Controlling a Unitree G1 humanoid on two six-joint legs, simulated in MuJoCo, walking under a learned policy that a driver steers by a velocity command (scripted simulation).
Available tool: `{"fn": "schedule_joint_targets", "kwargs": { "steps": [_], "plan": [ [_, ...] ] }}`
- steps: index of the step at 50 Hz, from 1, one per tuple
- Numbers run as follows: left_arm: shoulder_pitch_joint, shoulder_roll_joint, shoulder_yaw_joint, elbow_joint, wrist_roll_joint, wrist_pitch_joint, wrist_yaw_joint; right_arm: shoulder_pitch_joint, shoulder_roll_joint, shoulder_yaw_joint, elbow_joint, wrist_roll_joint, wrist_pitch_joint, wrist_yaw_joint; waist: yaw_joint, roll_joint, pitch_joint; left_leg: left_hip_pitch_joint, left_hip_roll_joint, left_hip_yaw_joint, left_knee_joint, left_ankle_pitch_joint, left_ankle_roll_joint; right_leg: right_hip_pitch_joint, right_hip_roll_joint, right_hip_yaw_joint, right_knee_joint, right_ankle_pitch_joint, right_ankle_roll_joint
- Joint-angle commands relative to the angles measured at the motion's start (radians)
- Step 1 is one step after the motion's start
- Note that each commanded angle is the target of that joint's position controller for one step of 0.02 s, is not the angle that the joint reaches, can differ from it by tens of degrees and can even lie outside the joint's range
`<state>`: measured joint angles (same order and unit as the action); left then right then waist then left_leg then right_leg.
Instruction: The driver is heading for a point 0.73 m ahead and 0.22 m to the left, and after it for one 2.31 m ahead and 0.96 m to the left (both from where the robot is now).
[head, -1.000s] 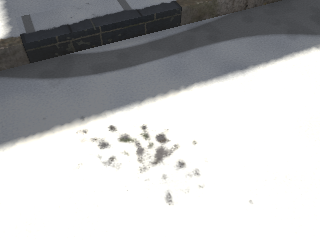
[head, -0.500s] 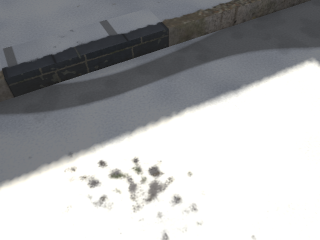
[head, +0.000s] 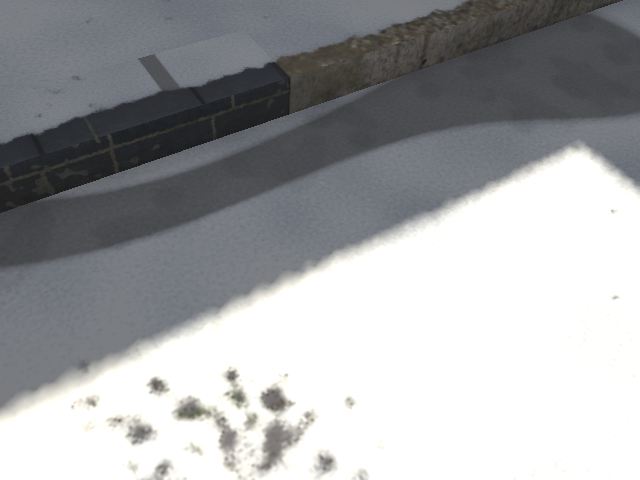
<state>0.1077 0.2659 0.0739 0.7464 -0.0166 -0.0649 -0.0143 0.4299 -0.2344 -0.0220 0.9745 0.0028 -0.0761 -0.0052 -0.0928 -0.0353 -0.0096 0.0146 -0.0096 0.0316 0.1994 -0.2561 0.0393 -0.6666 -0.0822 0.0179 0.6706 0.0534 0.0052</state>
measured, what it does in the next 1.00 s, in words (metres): walks ahead, turning left: right foot, then left foot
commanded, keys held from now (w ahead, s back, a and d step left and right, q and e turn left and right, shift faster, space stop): w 0.06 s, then w+q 0.94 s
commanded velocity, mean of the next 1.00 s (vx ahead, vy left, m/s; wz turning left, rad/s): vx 0.49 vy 0.00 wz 0.42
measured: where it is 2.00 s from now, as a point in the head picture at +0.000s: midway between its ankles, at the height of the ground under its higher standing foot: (122, 285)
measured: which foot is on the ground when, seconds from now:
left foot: down 0.00-0.16, up 0.18-0.68, down 0.70-1.00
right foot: up 0.00-0.14, down 0.16-0.72, up 0.74-1.00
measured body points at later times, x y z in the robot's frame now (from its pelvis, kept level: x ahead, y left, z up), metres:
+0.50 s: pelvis +0.28 -0.05 +0.00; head +0.29 -0.04 +0.44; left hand +0.27 +0.23 -0.14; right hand +0.46 -0.30 -0.11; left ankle +0.40 +0.14 -0.68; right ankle +0.24 -0.15 -0.75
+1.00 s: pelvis +0.54 +0.08 +0.00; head +0.56 +0.11 +0.45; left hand +0.60 +0.40 -0.10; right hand +0.72 -0.15 -0.10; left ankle +0.49 +0.13 -0.75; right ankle +0.76 -0.04 -0.68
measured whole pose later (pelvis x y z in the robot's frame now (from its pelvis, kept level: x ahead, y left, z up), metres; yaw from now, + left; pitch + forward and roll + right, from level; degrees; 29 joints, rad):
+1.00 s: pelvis +0.54 +0.08 +0.00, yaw +28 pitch +2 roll -1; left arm 0.04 0.30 0.06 0.76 0.01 -0.09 0.00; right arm 0.33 -0.27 -0.07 0.74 0.01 -0.05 0.00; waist -0.05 -0.03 0.05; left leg -0.16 -0.10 -0.09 0.33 -0.19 0.10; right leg -0.66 -0.10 0.10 0.79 -0.08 0.06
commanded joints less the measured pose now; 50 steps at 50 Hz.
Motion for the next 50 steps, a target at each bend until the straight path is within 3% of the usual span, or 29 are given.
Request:
{"fn": "schedule_joint_targets", "kwargs": {
  "steps": [1,3,5,6,7,8,9,10,11,12,13,14,16,20,25,28,30,33,34,35,36,37,38,39,40,41,42,45,50],
  "plan": [
    [-0.200,0.020,-0.011,-0.117,-0.008,-0.026,-0.023,0.049,-0.182,-0.039,-0.022,0.007,0.002,-0.007,-0.023,0.127,0.118,0.003,0.241,-0.122,-0.065,0.245,0.132,-0.049,0.025,-0.037,-0.097,0.016,-0.004],
    [-0.235,0.025,-0.015,-0.133,-0.011,-0.032,-0.036,0.063,-0.188,-0.044,-0.012,0.012,0.010,-0.008,-0.020,0.132,0.138,0.045,0.269,-0.126,-0.041,0.293,0.133,-0.041,0.032,-0.039,-0.136,-0.030,-0.025],
    [-0.222,0.051,-0.008,-0.139,-0.009,-0.039,-0.041,0.059,-0.197,-0.051,-0.009,0.017,0.017,-0.010,0.015,0.141,0.127,0.071,0.287,-0.147,0.016,0.430,0.122,0.036,0.050,-0.033,-0.176,-0.094,-0.053],
    [-0.171,0.078,0.002,-0.128,-0.006,-0.042,-0.039,0.042,-0.213,-0.057,-0.014,0.019,0.020,-0.011,0.053,0.157,0.090,0.074,0.284,-0.147,0.078,0.601,0.114,0.134,0.077,-0.046,-0.187,-0.126,-0.069],
    [-0.051,0.114,0.021,-0.095,-0.003,-0.044,-0.031,0.018,-0.222,-0.060,-0.020,0.020,0.023,-0.012,0.124,0.161,0.009,0.048,0.256,-0.123,0.204,0.771,0.096,0.319,0.104,-0.067,-0.211,-0.113,-0.096],
    [0.140,0.168,0.045,-0.042,0.000,-0.043,-0.017,-0.005,-0.205,-0.054,-0.036,0.012,0.022,-0.011,0.212,0.149,-0.122,-0.087,0.205,-0.096,0.408,0.744,0.064,0.620,0.064,-0.031,-0.178,-0.074,-0.133],
    [0.318,0.251,0.066,-0.008,0.023,-0.035,0.000,0.013,-0.134,-0.034,-0.076,-0.009,0.014,-0.009,0.247,-0.016,-0.306,-0.385,0.104,-0.049,0.759,0.357,0.020,0.996,-0.179,0.250,-0.144,-0.119,-0.205],
    [0.322,0.254,0.056,0.003,0.024,-0.030,-0.008,0.131,-0.036,-0.006,-0.069,0.012,-0.007,-0.004,0.184,-0.257,-0.453,-0.633,-0.025,-0.125,1.021,-0.334,-0.011,1.159,-0.365,0.665,-0.293,-0.312,-0.315],
    [0.278,0.154,0.032,0.000,0.020,-0.028,-0.005,0.045,-0.163,-0.042,-0.071,0.044,-0.017,-0.002,0.207,-0.153,-0.319,-0.714,0.035,-0.189,1.110,-0.300,-0.007,1.038,-0.320,0.604,-0.348,-0.394,-0.267],
    [0.206,0.120,0.019,0.000,0.011,-0.030,-0.001,-0.039,-0.189,-0.054,-0.099,0.055,-0.021,-0.004,0.189,-0.114,-0.158,-0.748,0.077,-0.152,1.101,-0.205,0.000,0.882,-0.284,0.432,-0.375,-0.339,-0.223],
    [0.143,0.099,0.012,0.003,0.013,-0.035,-0.003,-0.075,-0.168,-0.055,-0.101,0.045,-0.019,-0.011,0.155,-0.041,-0.091,-0.706,0.115,-0.139,1.061,-0.122,-0.002,0.742,-0.243,0.332,-0.413,-0.267,-0.201],
    [0.100,0.073,0.007,0.008,0.020,-0.042,-0.008,-0.079,-0.150,-0.061,-0.100,0.032,-0.010,-0.014,0.124,-0.043,-0.040,-0.662,0.139,-0.142,1.019,-0.067,-0.004,0.641,-0.205,0.241,-0.450,-0.200,-0.188],
    [0.059,0.052,0.007,0.026,0.029,-0.055,-0.011,-0.039,-0.096,-0.060,-0.095,0.035,0.019,-0.010,0.079,-0.067,-0.014,-0.585,0.164,-0.141,0.992,-0.015,-0.006,0.537,-0.173,0.129,-0.510,-0.146,-0.186],
    [0.060,0.084,0.019,0.066,0.033,-0.066,0.003,-0.121,-0.085,-0.066,-0.151,0.026,0.049,-0.010,0.064,-0.030,0.059,-0.679,0.174,-0.153,0.891,0.100,-0.025,0.494,-0.174,-0.008,-0.563,-0.047,-0.198],
    [0.101,0.135,0.029,0.092,0.027,-0.053,0.024,-0.283,-0.070,-0.051,-0.214,0.018,0.033,0.026,0.115,0.010,0.095,-0.678,0.150,-0.076,0.599,0.314,-0.022,0.551,-0.157,-0.148,-0.575,0.012,-0.177],
    [0.162,0.162,0.038,0.115,0.013,-0.033,0.030,-0.384,-0.067,-0.042,-0.269,0.018,0.032,0.046,0.154,0.026,0.122,-0.720,0.138,-0.035,0.501,0.292,-0.002,0.665,-0.190,-0.182,-0.543,0.051,-0.170],
    [0.184,0.178,0.043,0.126,0.002,-0.015,0.031,-0.420,-0.077,-0.043,-0.305,0.020,0.033,0.058,0.155,0.016,0.123,-0.731,0.120,-0.006,0.462,0.223,0.019,0.747,-0.212,-0.202,-0.492,0.138,-0.155],
    [0.157,0.220,0.054,0.116,-0.007,0.009,0.037,-0.341,-0.131,-0.071,-0.321,0.022,0.042,0.065,0.084,-0.041,0.030,-0.552,0.023,0.080,0.453,0.072,0.074,0.796,-0.211,-0.244,-0.279,0.586,-0.121],
    [0.141,0.229,0.055,0.111,-0.011,0.018,0.039,-0.223,-0.169,-0.094,-0.298,0.026,0.045,0.062,0.013,-0.042,-0.035,-0.393,-0.024,0.101,0.424,0.064,0.104,0.763,-0.191,-0.261,-0.107,0.669,-0.103],
    [0.134,0.213,0.046,0.104,-0.010,0.019,0.041,-0.051,-0.234,-0.130,-0.255,0.027,0.049,0.047,-0.074,-0.008,-0.123,-0.117,-0.049,0.065,0.360,0.122,0.145,0.620,-0.149,-0.276,0.138,0.556,-0.063],
    [0.204,0.099,0.011,0.062,0.030,0.004,0.034,0.021,-0.355,-0.162,-0.236,0.029,0.055,0.026,-0.026,0.228,-0.210,0.241,0.191,-0.356,0.339,0.089,0.272,0.214,-0.029,-0.267,0.515,-0.130,-0.001],
    [0.195,0.063,-0.012,0.031,0.020,-0.040,0.019,-0.002,-0.354,-0.147,-0.278,0.022,0.037,0.033,0.011,0.253,-0.365,0.402,0.352,-0.868,0.141,-0.070,0.418,-0.027,0.134,-0.022,0.729,-0.663,0.018],
    [0.063,0.146,0.008,0.004,-0.022,-0.071,0.006,-0.009,-0.270,-0.121,-0.278,0.011,0.024,0.042,-0.040,0.138,-0.293,0.367,0.336,-0.789,0.080,-0.065,0.352,-0.134,0.078,0.078,0.753,-0.599,-0.010],
    [0.027,0.141,0.005,-0.011,-0.033,-0.085,0.004,-0.057,-0.236,-0.111,-0.279,0.011,0.013,0.042,-0.012,0.105,-0.171,0.235,0.302,-0.644,0.083,-0.004,0.313,-0.153,0.035,0.067,0.685,-0.511,-0.033],
    [0.034,0.136,0.006,0.005,-0.012,-0.088,0.012,-0.131,-0.202,-0.101,-0.290,0.014,0.009,0.040,0.040,0.033,-0.093,0.078,0.255,-0.525,0.082,0.098,0.277,-0.096,-0.008,0.064,0.591,-0.444,-0.032],
    [0.052,0.150,0.016,0.016,0.007,-0.078,0.018,-0.186,-0.170,-0.090,-0.307,0.007,0.007,0.036,0.079,0.049,-0.060,-0.038,0.221,-0.444,0.068,0.196,0.258,-0.017,-0.038,0.067,0.515,-0.399,-0.025],
    [0.070,0.153,0.020,0.020,0.013,-0.063,0.016,-0.209,-0.160,-0.085,-0.322,0.000,0.007,0.031,0.101,0.066,-0.050,-0.108,0.198,-0.412,0.046,0.240,0.251,0.040,-0.048,0.069,0.482,-0.372,-0.016],
    [0.051,0.115,0.014,0.006,0.031,-0.035,0.019,-0.183,-0.194,-0.093,-0.321,0.008,0.001,0.014,0.110,0.062,-0.028,-0.203,0.165,-0.332,0.016,0.355,0.257,0.065,-0.032,0.042,0.351,-0.287,0.035],
    [-0.132,0.078,-0.006,-0.051,0.023,-0.039,0.011,-0.115,-0.210,-0.099,-0.306,0.015,0.012,-0.010,0.044,0.113,0.017,-0.252,0.098,-0.269,0.026,0.226,0.190,0.103,0.036,0.032,-0.022,0.007,0.062]
  ]
}}
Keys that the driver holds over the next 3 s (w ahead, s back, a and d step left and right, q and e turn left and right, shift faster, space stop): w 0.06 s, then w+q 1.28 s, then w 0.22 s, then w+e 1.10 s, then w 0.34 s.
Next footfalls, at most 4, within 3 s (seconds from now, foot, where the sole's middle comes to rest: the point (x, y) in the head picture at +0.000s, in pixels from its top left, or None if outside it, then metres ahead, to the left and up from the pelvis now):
0.16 right None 0.28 -0.15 -0.79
0.70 left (220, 473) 0.53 0.14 -0.79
1.20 right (245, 326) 0.88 0.09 -0.79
1.70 left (79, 327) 0.90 0.48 -0.79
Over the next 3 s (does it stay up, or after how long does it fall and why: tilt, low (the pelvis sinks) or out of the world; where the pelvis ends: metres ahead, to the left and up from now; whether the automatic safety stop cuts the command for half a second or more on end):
stays up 1.48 0.62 0.14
